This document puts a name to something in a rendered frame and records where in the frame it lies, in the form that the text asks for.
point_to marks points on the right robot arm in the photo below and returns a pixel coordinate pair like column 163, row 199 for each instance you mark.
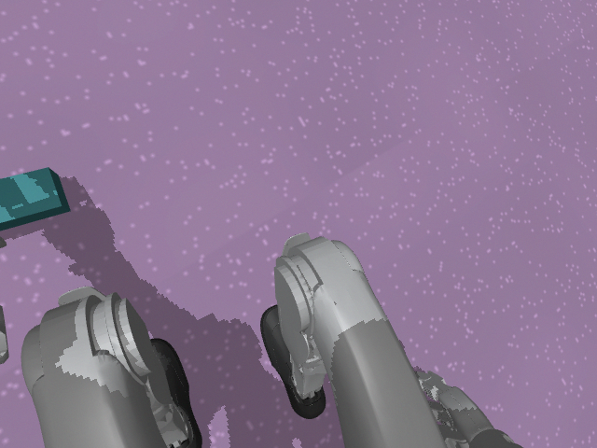
column 493, row 438

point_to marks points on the right robot hand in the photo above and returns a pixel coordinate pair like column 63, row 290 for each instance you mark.
column 461, row 419

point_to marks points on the right robot foot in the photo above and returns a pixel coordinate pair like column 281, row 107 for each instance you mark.
column 279, row 356

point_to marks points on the small box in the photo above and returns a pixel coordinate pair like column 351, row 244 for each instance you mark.
column 29, row 197

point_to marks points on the left robot foot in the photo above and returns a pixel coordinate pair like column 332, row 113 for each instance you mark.
column 179, row 389

